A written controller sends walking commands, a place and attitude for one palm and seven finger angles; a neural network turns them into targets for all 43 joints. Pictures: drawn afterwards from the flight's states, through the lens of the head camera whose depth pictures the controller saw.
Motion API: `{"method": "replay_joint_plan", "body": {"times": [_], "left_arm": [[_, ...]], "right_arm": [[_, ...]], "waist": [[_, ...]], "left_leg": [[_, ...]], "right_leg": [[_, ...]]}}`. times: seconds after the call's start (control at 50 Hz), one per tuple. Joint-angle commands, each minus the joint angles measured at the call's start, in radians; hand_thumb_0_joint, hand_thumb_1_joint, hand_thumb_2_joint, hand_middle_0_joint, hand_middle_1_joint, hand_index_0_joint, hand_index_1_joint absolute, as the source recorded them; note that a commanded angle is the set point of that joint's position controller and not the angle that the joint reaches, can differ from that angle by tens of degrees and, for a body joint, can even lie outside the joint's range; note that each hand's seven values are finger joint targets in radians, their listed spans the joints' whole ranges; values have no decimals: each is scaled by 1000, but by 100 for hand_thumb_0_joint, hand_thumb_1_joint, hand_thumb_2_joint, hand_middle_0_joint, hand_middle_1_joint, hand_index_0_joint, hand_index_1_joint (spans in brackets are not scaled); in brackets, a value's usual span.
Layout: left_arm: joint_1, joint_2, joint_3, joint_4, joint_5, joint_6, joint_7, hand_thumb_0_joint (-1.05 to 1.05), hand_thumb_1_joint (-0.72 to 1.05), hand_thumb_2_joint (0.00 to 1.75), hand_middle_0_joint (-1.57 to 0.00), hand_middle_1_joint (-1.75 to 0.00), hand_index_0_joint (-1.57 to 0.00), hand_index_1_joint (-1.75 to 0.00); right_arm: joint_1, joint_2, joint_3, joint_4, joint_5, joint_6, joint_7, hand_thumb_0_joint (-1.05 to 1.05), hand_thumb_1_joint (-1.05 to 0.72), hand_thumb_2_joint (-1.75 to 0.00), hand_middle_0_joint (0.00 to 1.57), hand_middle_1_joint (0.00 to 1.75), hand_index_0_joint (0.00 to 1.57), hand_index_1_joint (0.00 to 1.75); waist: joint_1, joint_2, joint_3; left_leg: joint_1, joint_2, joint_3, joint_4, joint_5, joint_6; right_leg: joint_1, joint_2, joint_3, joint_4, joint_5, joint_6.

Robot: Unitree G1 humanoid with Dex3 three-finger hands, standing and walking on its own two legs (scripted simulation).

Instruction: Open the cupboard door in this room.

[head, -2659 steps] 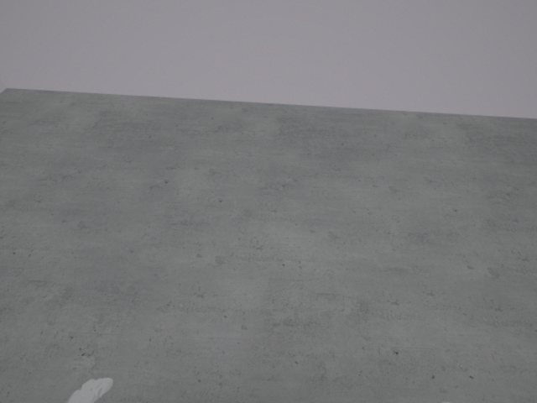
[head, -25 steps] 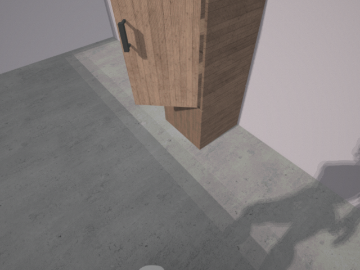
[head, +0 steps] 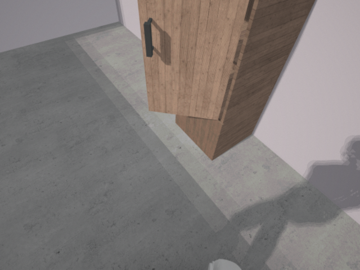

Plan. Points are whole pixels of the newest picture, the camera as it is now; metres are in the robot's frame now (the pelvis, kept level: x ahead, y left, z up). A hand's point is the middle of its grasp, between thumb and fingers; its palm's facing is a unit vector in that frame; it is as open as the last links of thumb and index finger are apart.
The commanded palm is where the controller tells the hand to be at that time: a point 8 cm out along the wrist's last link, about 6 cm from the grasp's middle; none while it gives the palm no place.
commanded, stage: take the last steps up to it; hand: left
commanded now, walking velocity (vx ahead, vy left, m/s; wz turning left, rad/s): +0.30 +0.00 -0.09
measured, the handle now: (149, 37) +0.86 +0.19 +0.06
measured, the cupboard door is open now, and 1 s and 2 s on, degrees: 45 45 45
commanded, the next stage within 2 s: come to a stop and stand still in 0.52 s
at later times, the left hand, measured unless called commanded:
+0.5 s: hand (128, 226) +0.24 +0.16 -0.16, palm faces +0.03 -0.97 -0.23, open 7.1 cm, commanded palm none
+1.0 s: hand (120, 205) +0.30 +0.20 -0.18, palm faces +0.00 -0.98 -0.20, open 7.4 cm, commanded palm none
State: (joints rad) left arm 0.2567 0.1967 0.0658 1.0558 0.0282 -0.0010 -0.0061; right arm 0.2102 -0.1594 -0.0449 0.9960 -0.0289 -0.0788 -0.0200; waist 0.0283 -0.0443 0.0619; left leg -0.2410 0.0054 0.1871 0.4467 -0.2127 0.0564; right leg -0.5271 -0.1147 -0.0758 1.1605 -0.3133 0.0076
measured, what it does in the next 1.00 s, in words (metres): walks ahead: right foot, then left foot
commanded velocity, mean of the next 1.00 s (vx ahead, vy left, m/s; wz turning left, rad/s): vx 0.05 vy -0.05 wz -0.01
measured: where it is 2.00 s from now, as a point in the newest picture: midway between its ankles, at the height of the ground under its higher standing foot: (184, 267)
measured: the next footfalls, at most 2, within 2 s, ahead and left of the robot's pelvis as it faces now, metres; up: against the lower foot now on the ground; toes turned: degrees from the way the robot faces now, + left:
right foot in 0.28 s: +0.20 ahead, -0.12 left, +0.00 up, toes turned -9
left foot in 0.68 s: +0.37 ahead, +0.11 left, +0.00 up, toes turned +5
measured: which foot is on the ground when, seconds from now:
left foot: down 0.00-0.30, up 0.32-0.66, down 0.68-1.00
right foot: up 0.00-0.26, down 0.28-0.70, up 0.72-1.00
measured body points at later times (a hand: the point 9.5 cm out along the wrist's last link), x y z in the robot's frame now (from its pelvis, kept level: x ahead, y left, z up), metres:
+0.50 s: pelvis +0.18 -0.03 +0.01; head +0.21 -0.04 +0.46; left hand +0.24 +0.21 -0.14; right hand +0.17 -0.26 -0.15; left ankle +0.20 +0.11 -0.68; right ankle +0.16 -0.12 -0.74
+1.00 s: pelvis +0.26 +0.01 +0.00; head +0.31 +0.03 +0.45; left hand +0.31 +0.25 -0.17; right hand +0.35 -0.23 -0.14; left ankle +0.33 +0.10 -0.74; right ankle +0.21 -0.14 -0.66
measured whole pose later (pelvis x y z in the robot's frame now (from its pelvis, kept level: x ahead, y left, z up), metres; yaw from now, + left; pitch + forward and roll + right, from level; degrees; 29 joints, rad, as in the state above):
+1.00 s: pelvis +0.26 +0.01 +0.00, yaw -4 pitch +1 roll -2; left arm 0.20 0.21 0.07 1.00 0.02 0.07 0.02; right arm 0.09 -0.15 -0.03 1.00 -0.03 0.01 -0.05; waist 0.02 -0.01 0.10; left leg -0.36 0.08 0.13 0.50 -0.16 0.04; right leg -0.46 -0.03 0.00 1.08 -0.47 0.05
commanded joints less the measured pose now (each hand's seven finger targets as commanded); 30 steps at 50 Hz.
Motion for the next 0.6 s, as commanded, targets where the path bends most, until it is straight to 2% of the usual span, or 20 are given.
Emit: {"method": "replay_joint_plan", "body": {"times": [0.0,0.02,0.08,0.16,0.18,0.2,0.22,0.24,0.26,0.28,0.3,0.32,0.34,0.36,0.38,0.42,0.44,0.52,0.56,0.58], "left_arm": [[-8,9,0,-76,-2,-14,-14,0,90,90,-20,-30,-20,-30],[-31,5,-1,-87,-2,-12,-15,0,90,90,-20,-30,-20,-30],[-98,9,-3,-117,-2,-12,-17,0,90,90,-20,-30,-20,-30],[-163,18,-7,-145,-1,-21,-17,0,90,90,-20,-30,-20,-30],[-160,20,-6,-146,-1,-23,-18,0,90,90,-20,-30,-20,-30],[-127,30,-3,-136,-1,-28,-16,0,90,90,-20,-30,-20,-30],[-64,43,4,-114,0,-32,-15,0,90,90,-20,-30,-20,-30],[44,81,16,-80,2,-42,-11,0,90,90,-20,-30,-20,-30],[189,167,38,-38,6,-55,-2,0,90,90,-20,-30,-20,-30],[255,232,47,-20,-11,-54,5,0,90,90,-20,-30,-20,-30],[213,192,47,-29,-15,-54,20,0,90,90,-20,-30,-20,-30],[141,149,33,-44,-15,-55,25,0,90,90,-20,-30,-20,-30],[94,123,21,-56,-18,-56,24,0,90,90,-20,-30,-20,-30],[72,92,11,-59,-20,-64,22,0,90,90,-20,-30,-20,-30],[61,70,3,-55,-19,-72,21,0,90,90,-20,-30,-20,-30],[53,62,0,-43,-14,-79,20,0,90,90,-20,-30,-20,-30],[61,48,7,-45,-10,-82,19,0,90,90,-20,-30,-20,-30],[77,90,4,-13,-9,-82,14,0,90,90,-20,-30,-20,-30],[84,102,4,1,-9,-77,13,0,90,90,-20,-30,-20,-30],[85,107,3,9,-9,-73,14,0,90,90,-20,-30,-20,-30]], "right_arm": [[142,-118,-18,15,1,-7,-3,0,-90,-90,20,30,20,30],[150,-120,-18,21,1,-6,-1,0,-90,-90,20,30,20,30],[169,-125,-15,39,-1,-1,2,0,-90,-90,20,30,20,30],[208,-132,-12,65,-7,6,3,0,-90,-90,20,30,20,30],[214,-136,-11,73,-9,9,3,0,-90,-90,20,30,20,30],[210,-133,-10,79,-8,12,4,0,-90,-90,20,30,20,30],[202,-128,-6,82,-5,14,3,0,-90,-90,20,30,20,30],[185,-115,-3,78,5,12,6,0,-90,-90,20,30,20,30],[176,-87,-1,54,18,8,13,0,-90,-90,20,30,20,30],[154,-89,-1,30,20,12,17,0,-90,-90,20,30,20,30],[99,-117,-11,20,18,20,15,0,-90,-90,20,30,20,30],[53,-93,-13,23,16,21,16,0,-90,-90,20,30,20,30],[48,-71,-9,25,16,28,16,0,-90,-90,20,30,20,30],[66,-53,-5,34,12,36,18,0,-90,-90,20,30,20,30],[91,-35,-2,44,10,44,20,0,-90,-90,20,30,20,30],[117,-13,-1,59,10,53,25,0,-90,-90,20,30,20,30],[112,-2,-3,55,8,56,28,0,-90,-90,20,30,20,30],[39,-8,-2,24,12,51,39,0,-90,-90,20,30,20,30],[3,-20,-2,11,11,45,42,0,-90,-90,20,30,20,30],[-2,-27,-2,11,9,42,42,0,-90,-90,20,30,20,30]], "waist": [[-22,87,-10],[-24,66,4],[-37,93,20],[-55,96,18],[-53,91,13],[-35,82,7],[-5,67,-19],[46,5,-71],[94,-175,-160],[103,-252,-176],[93,-152,-116],[68,-98,-51],[36,-51,-26],[10,-50,-34],[-12,-64,-40],[-33,-80,-44],[-34,-68,-46],[-19,-82,-22],[-13,-92,-5],[-19,-99,2]], "left_leg": [[76,307,-232,-309,61,123],[79,303,-221,-319,68,124],[107,298,-198,-313,68,127],[160,293,-171,-240,188,111],[160,284,-163,-212,200,101],[147,269,-144,-161,208,85],[100,236,-117,-76,208,60],[1,173,-72,87,216,24],[-220,65,11,337,18,-29],[-368,-3,-20,614,-416,-57],[-407,53,-144,711,-360,-49],[-426,82,-176,724,-275,-52],[-402,100,-181,699,-217,-65],[-356,108,-174,659,-171,-75],[-316,110,-162,612,-145,-85],[-257,100,-132,508,-101,-95],[-249,95,-119,455,-75,-100],[-215,73,-93,283,-29,-96],[-172,57,-86,212,-20,-87],[-134,48,-81,167,0,-83]], "right_leg": [[-51,-37,54,-175,78,-1],[-45,-30,48,-219,99,-1],[-16,-18,30,-355,111,-4],[55,20,-11,-492,76,-18],[95,36,-26,-523,70,-22],[161,49,-35,-576,86,-31],[290,68,-47,-639,123,-40],[491,45,12,-675,149,-68],[724,-168,301,-743,174,-154],[778,-343,526,-875,215,-265],[693,-333,492,-894,206,-274],[600,-291,416,-900,259,-249],[536,-259,323,-910,325,-223],[489,-224,239,-922,400,-198],[452,-199,178,-927,452,-184],[406,-163,97,-940,458,-174],[405,-155,83,-943,463,-173],[402,-158,76,-935,403,-170],[390,-161,83,-922,347,-158],[375,-154,81,-905,316,-146]]}}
